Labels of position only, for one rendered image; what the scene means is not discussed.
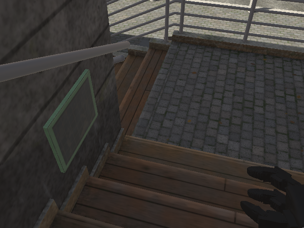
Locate right robot hand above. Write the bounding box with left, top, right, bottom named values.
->
left=240, top=166, right=304, bottom=228

